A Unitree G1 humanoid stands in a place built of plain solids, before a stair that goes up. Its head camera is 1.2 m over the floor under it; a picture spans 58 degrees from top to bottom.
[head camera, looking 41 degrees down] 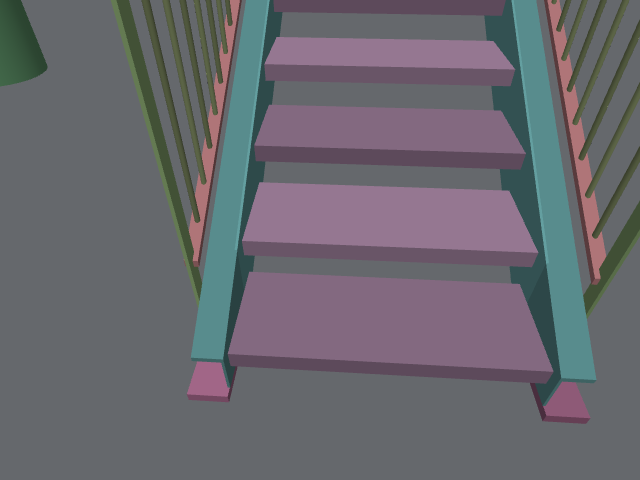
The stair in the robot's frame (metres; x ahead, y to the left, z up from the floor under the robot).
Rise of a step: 0.16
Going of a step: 0.30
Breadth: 0.89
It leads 4 degrees to the right of straight ahead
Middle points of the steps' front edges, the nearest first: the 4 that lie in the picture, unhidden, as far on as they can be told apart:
0.68 -0.19 0.16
0.98 -0.21 0.32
1.28 -0.22 0.49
1.58 -0.24 0.65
